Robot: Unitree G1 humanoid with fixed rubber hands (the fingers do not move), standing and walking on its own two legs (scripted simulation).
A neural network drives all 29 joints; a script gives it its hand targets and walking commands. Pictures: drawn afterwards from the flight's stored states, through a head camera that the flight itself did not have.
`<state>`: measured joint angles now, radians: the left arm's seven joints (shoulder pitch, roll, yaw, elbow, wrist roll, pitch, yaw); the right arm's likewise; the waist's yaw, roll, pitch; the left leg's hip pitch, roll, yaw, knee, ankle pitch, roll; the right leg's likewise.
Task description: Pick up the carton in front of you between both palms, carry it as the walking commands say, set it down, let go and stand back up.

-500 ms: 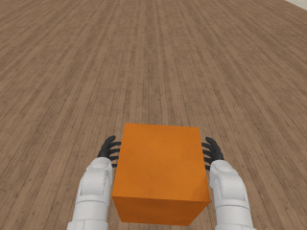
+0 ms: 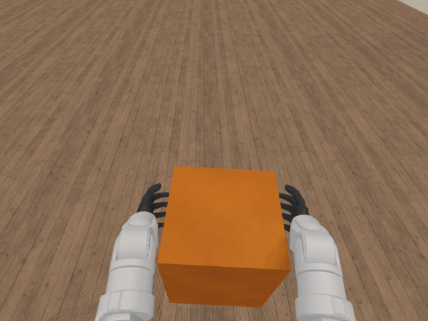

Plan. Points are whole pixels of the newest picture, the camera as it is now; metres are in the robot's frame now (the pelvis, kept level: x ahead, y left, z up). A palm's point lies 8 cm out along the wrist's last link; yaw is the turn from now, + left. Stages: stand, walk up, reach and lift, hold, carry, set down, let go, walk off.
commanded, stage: set down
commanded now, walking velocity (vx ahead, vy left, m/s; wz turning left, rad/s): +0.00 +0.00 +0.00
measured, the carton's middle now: (219, 240) +0.30 +0.00 -0.04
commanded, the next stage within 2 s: none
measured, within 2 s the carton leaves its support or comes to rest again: neither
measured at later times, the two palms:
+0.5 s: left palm (172, 232) +0.37 +0.13 -0.14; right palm (286, 246) +0.34 -0.17 -0.14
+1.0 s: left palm (179, 240) +0.42 +0.12 -0.29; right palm (274, 255) +0.38 -0.17 -0.28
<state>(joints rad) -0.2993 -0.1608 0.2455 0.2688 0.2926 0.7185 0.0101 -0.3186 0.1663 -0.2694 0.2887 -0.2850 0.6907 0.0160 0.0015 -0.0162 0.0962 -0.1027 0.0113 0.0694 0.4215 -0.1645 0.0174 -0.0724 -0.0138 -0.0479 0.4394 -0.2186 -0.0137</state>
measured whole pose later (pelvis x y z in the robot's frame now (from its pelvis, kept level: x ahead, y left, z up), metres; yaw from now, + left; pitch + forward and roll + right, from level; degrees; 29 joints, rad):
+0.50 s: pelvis -0.04 +0.00 -0.07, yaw -3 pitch +17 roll +0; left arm -0.73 -0.09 0.48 0.66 0.39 0.23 -0.03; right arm -0.71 0.18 -0.53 0.58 -0.37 0.23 0.00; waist -0.03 -0.01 0.16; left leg -0.97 -0.03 -0.01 0.96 -0.29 0.02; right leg -0.94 0.03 0.01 0.96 -0.32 -0.01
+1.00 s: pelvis -0.04 +0.01 -0.20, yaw -4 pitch +43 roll -2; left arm -0.85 -0.01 0.38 0.71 0.25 0.23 0.02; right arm -0.78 0.14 -0.51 0.58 -0.22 0.23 -0.05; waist -0.04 0.00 -0.20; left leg -1.77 -0.03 0.00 1.49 -0.47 0.03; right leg -1.74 0.04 0.00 1.49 -0.50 0.01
